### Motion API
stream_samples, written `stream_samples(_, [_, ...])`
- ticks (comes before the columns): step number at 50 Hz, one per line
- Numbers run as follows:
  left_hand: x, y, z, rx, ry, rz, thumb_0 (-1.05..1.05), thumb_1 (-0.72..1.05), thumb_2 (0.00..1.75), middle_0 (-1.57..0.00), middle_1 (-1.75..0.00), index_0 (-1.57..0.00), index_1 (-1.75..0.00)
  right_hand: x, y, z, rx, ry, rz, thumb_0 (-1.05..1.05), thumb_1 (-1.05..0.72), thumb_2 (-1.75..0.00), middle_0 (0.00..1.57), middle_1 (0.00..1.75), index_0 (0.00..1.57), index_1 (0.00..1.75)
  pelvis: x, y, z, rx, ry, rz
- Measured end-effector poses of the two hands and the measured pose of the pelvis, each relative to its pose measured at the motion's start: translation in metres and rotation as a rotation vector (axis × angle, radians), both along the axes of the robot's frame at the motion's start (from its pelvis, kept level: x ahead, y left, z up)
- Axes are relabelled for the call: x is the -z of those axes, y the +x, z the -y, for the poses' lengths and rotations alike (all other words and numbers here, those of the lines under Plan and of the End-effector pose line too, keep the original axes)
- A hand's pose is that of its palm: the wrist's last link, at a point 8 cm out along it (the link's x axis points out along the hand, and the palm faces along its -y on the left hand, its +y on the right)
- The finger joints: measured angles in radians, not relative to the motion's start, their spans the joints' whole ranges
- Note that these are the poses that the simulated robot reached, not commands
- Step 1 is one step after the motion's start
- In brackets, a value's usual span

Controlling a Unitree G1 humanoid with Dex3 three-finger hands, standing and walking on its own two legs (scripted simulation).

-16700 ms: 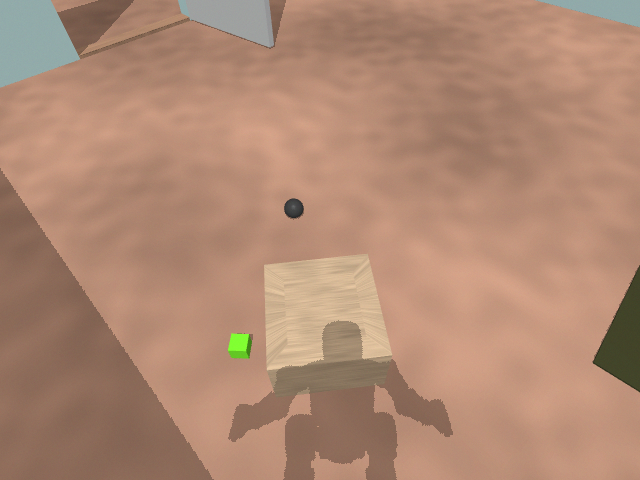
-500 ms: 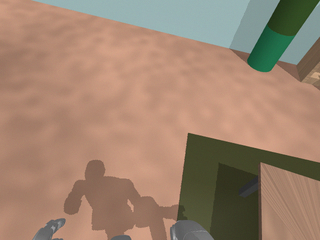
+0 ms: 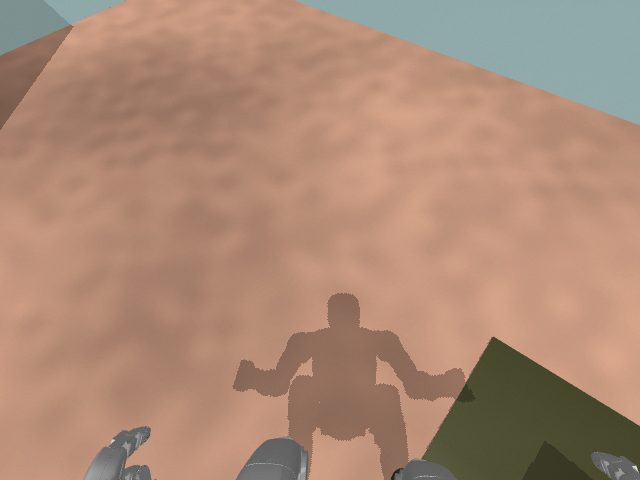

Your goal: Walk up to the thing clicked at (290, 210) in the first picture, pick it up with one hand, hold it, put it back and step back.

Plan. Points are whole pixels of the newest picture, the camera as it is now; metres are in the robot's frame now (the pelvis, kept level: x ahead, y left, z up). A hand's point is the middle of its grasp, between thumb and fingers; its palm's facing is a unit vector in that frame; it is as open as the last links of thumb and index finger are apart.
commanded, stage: walk up
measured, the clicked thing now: out of the picture +0.04 +1.48 -0.73
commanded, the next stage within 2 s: none
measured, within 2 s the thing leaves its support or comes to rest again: neither
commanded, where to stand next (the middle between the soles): +0.08 +0.04 m, yaw +83 degrees
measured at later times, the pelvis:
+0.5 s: pelvis +0.01 -0.03 -0.02, yaw +27 degrees
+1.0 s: pelvis -0.01 -0.07 +0.00, yaw +51 degrees
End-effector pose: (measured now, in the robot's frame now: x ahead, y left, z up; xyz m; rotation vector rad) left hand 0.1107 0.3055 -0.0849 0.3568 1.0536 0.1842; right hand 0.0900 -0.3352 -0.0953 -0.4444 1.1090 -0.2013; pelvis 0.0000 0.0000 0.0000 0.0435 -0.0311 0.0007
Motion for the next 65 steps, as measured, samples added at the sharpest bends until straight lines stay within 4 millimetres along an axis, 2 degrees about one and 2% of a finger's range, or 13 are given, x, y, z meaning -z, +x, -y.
stream_samples(7, [0.010, -0.041, 0.008, -0.154, -0.009, 0.006, 0.01, 0.90, 0.90, -0.20, -0.30, -0.20, -0.30, -0.007, 0.073, -0.010, -0.179, 0.042, 0.003, 0.01, -0.90, -0.90, 0.20, 0.30, 0.20, 0.29, 0.001, 0.014, 0.025, -0.128, -0.041, 0.014])
stream_samples(11, [0.027, -0.061, 0.006, -0.227, -0.025, 0.008, 0.01, 0.90, 0.90, -0.20, -0.31, -0.20, -0.30, -0.006, 0.101, -0.025, -0.268, 0.040, -0.002, 0.01, -0.90, -0.90, 0.20, 0.30, 0.20, 0.29, 0.010, 0.016, 0.028, -0.209, -0.059, 0.016])
stream_samples(15, [0.051, -0.080, -0.002, -0.292, -0.045, 0.005, 0.01, 0.90, 0.90, -0.20, -0.31, -0.20, -0.30, -0.003, 0.119, -0.042, -0.330, 0.014, 0.008, 0.01, -0.90, -0.90, 0.20, 0.30, 0.20, 0.30, 0.024, 0.015, 0.022, -0.282, -0.050, 0.014])
stream_samples(19, [0.056, -0.103, -0.001, -0.365, -0.051, -0.026, 0.01, 0.91, 0.90, -0.20, -0.30, -0.20, -0.30, -0.004, 0.128, -0.056, -0.387, 0.005, 0.001, 0.01, -0.90, -0.90, 0.20, 0.30, 0.20, 0.30, 0.023, 0.012, 0.021, -0.372, -0.052, 0.017])
stream_samples(25, [0.038, -0.144, 0.005, -0.459, -0.010, -0.034, 0.01, 0.91, 0.90, -0.20, -0.30, -0.20, -0.30, 0.001, 0.145, -0.072, -0.475, 0.027, 0.006, 0.01, -0.90, -0.90, 0.21, 0.30, 0.20, 0.30, 0.017, 0.007, 0.027, -0.472, -0.042, 0.006])
stream_samples(30, [0.018, -0.179, 0.014, -0.545, 0.066, -0.020, 0.01, 0.91, 0.90, -0.20, -0.30, -0.20, -0.30, 0.011, 0.159, -0.082, -0.573, 0.078, 0.029, 0.01, -0.90, -0.90, 0.21, 0.30, 0.20, 0.30, 0.019, 0.003, 0.043, -0.556, -0.036, 0.006])
stream_samples(35, [0.000, -0.217, 0.043, -0.632, 0.122, 0.009, 0.01, 0.91, 0.90, -0.20, -0.30, -0.20, -0.30, 0.020, 0.174, -0.088, -0.656, 0.127, 0.031, 0.01, -0.90, -0.90, 0.21, 0.30, 0.20, 0.30, 0.018, -0.002, 0.065, -0.626, -0.062, 0.028])
stream_samples(39, [-0.014, -0.253, 0.071, -0.726, 0.128, 0.004, 0.01, 0.90, 0.90, -0.20, -0.30, -0.20, -0.30, 0.006, 0.182, -0.094, -0.744, 0.133, 0.003, 0.01, -0.90, -0.90, 0.21, 0.30, 0.20, 0.30, 0.003, 0.000, 0.079, -0.696, -0.004, 0.016])
stream_samples(43, [-0.020, -0.281, 0.096, -0.791, 0.112, -0.015, 0.01, 0.90, 0.90, -0.20, -0.30, -0.20, -0.30, -0.004, 0.192, -0.088, -0.805, 0.101, -0.010, 0.01, -0.90, -0.90, 0.21, 0.30, 0.20, 0.30, -0.005, -0.004, 0.081, -0.763, -0.002, 0.008])
stream_samples(49, [-0.010, -0.322, 0.117, -0.872, 0.048, -0.023, 0.01, 0.90, 0.90, -0.20, -0.31, -0.20, -0.30, -0.009, 0.193, -0.089, -0.845, 0.017, -0.071, 0.01, -0.90, -0.90, 0.20, 0.30, 0.20, 0.30, -0.004, -0.009, 0.074, -0.867, -0.017, 0.015])
stream_samples(56, [0.039, -0.376, 0.121, -0.996, -0.049, -0.062, 0.01, 0.90, 0.90, -0.20, -0.31, -0.20, -0.30, -0.018, 0.193, -0.140, -0.929, -0.051, -0.003, 0.01, -0.90, -0.90, 0.20, 0.30, 0.20, 0.30, 0.014, -0.020, 0.052, -0.952, -0.012, 0.016])
stream_samples(59, [0.052, -0.379, 0.128, -1.033, -0.110, -0.092, 0.01, 0.91, 0.90, -0.20, -0.30, -0.20, -0.30, -0.027, 0.192, -0.161, -0.963, -0.050, 0.041, 0.01, -0.90, -0.90, 0.20, 0.30, 0.20, 0.30, 0.012, -0.020, 0.043, -0.994, -0.028, 0.025])
stream_samples(65, [0.050, -0.366, 0.133, -1.085, -0.148, -0.038, 0.01, 0.91, 0.90, -0.20, -0.30, -0.20, -0.30, -0.039, 0.198, -0.191, -1.035, -0.070, 0.042, 0.01, -0.90, -0.90, 0.21, 0.30, 0.20, 0.30, 0.002, -0.012, 0.029, -1.079, -0.043, 0.040])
